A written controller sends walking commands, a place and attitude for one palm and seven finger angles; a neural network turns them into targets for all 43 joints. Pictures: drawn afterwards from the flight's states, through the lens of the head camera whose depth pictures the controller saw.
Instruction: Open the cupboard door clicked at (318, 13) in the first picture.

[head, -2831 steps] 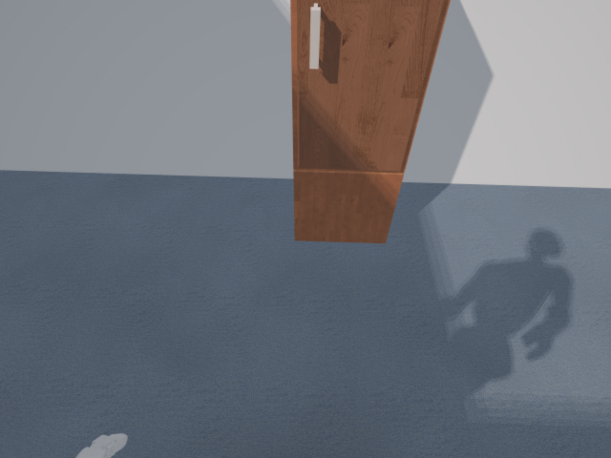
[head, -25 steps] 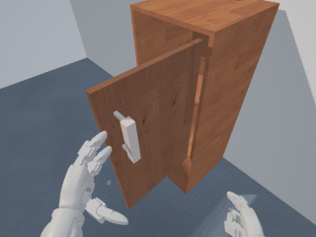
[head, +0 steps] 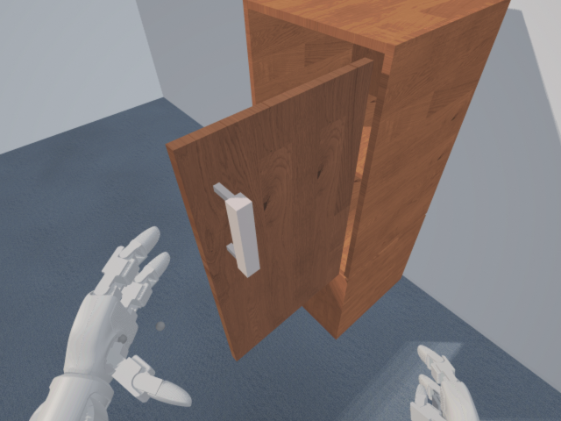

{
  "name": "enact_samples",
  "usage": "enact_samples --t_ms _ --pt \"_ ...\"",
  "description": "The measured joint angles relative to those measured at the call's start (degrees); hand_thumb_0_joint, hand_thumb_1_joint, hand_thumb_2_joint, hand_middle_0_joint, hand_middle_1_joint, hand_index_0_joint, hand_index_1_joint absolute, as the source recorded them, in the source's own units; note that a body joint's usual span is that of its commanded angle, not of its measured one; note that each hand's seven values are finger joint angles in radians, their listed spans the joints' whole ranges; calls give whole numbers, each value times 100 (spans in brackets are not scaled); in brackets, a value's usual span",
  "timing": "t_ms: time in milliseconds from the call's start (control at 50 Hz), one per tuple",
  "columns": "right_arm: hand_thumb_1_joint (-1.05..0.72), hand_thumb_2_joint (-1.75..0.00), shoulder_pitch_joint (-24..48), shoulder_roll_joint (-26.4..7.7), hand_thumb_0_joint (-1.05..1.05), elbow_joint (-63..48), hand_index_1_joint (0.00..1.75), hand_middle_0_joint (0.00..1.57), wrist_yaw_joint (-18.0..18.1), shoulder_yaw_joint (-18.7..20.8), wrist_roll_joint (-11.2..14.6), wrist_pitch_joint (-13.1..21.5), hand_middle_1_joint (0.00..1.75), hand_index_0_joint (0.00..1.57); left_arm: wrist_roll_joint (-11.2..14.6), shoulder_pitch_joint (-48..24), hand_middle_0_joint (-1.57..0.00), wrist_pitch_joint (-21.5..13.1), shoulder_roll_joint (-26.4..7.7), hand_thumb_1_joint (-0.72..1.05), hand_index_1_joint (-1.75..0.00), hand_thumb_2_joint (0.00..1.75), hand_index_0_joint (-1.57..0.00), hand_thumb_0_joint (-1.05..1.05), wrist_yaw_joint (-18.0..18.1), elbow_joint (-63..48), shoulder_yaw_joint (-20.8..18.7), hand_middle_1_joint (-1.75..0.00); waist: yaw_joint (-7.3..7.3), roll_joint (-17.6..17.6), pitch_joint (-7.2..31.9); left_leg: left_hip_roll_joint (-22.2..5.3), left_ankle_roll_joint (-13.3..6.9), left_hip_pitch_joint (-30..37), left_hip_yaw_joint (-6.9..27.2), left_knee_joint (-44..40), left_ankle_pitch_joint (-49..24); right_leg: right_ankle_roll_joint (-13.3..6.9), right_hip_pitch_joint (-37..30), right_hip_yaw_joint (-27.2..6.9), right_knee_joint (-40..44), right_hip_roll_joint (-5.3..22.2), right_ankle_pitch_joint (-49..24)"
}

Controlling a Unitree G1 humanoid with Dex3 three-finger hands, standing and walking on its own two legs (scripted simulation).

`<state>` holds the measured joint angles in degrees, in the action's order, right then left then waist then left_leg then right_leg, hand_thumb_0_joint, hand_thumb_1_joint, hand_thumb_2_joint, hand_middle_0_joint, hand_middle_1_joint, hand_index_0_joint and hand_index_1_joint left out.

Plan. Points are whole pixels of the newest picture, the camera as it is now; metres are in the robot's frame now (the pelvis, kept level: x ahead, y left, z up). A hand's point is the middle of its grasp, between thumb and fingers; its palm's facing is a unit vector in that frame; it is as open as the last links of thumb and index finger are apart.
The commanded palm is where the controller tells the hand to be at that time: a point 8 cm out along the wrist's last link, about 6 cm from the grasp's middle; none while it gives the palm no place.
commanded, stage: draw the hand back to the body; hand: left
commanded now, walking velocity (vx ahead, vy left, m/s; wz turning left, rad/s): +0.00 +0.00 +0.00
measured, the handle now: (235, 230) +0.34 +0.10 +0.12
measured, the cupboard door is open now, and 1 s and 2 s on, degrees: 91 91 91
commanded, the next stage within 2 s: step back with the hand held close in 1.42 s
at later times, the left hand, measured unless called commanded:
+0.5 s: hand (96, 318) +0.19 +0.22 +0.15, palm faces +0.22 -0.94 -0.25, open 15.3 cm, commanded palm +0.15 +0.26 +0.16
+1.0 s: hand (54, 276) +0.22 +0.27 +0.17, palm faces +0.41 -0.83 -0.39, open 9.6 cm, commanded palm +0.17 +0.32 +0.19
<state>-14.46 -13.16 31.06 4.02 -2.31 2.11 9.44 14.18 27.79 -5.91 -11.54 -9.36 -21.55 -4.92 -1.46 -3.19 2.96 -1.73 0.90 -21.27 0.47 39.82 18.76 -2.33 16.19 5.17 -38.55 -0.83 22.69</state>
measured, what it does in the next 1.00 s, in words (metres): stands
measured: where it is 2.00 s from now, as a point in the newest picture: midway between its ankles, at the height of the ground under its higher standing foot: outside the picture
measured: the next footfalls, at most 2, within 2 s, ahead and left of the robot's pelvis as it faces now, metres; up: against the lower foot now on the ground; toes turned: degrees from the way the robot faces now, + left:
none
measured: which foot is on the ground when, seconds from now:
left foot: down 0.00-1.00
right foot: down 0.00-1.00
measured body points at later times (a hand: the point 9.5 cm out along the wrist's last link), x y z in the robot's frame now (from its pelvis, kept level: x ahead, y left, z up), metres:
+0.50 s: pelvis -0.01 +0.02 +0.01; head -0.02 +0.01 +0.46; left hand +0.17 +0.26 +0.16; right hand +0.19 -0.18 -0.05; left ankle +0.02 +0.13 -0.72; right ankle -0.02 -0.09 -0.72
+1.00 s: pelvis +0.02 +0.02 +0.02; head +0.01 +0.01 +0.47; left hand +0.20 +0.31 +0.19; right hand +0.21 -0.20 -0.06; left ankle +0.02 +0.13 -0.72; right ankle -0.02 -0.09 -0.72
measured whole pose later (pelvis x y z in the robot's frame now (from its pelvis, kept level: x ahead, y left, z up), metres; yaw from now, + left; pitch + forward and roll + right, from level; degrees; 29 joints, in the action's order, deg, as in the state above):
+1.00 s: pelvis +0.02 +0.02 +0.02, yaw -2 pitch -4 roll +0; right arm -10.5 -12.7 36.3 4.6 -1.8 -0.4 4.8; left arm 3.3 27.3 -4.4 -18.9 7.2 -23.3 -17.3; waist -3.6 -2.9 -1.6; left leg -0.3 -0.8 -6.8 -2.3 24.0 13.6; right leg -0.4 2.0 2.5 -21.5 0.1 15.8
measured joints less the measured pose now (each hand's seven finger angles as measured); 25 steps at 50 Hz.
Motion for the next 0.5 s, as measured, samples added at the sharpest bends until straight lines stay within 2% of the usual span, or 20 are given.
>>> enact_samples --t_ms 180,360,420,500 --pt "-91 -90 -25 21 2 47 30 20 15 -74 47 130 30 20 130 81 -15 394 -112 -50 -30 30 -15 -1 -21 -292 -233 -30 -33 -19 25 43 -87 152 -58 -116 -66 85 -167 -55 176 41 -121" --pt "-91 -90 104 13 2 72 30 21 57 -145 57 261 30 21 100 -58 -15 661 -201 -47 -30 31 -15 -1 -45 -472 -313 -30 -134 4 -73 112 -150 259 -26 -222 -159 146 -319 -17 331 101 -224" --pt "-90 -90 198 57 2 134 30 21 131 -180 -57 226 30 21 -431 -60 -16 534 -380 -42 -30 33 -16 -1 545 -555 -266 -31 -158 12 -175 94 -150 436 -50 -396 -230 154 -502 -44 551 77 -334" --pt "-90 -90 289 111 2 158 30 21 138 -200 -155 93 30 21 -830 54 -16 355 -395 -32 -30 38 -16 -1 1143 -572 -304 -31 -146 35 -327 94 -165 660 -105 -701 -363 165 -710 -98 871 69 -499"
